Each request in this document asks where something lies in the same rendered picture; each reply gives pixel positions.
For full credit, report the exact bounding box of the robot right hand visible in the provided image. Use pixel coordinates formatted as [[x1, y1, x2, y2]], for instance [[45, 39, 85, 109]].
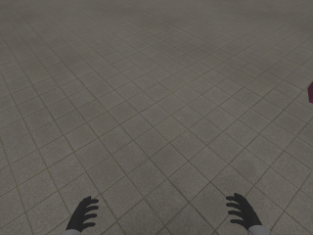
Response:
[[226, 193, 262, 231]]

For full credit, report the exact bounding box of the right robot forearm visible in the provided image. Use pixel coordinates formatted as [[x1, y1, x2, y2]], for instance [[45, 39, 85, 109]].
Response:
[[247, 225, 273, 235]]

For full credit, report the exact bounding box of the robot left hand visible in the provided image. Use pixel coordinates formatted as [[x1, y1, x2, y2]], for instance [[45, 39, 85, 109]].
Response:
[[66, 196, 99, 233]]

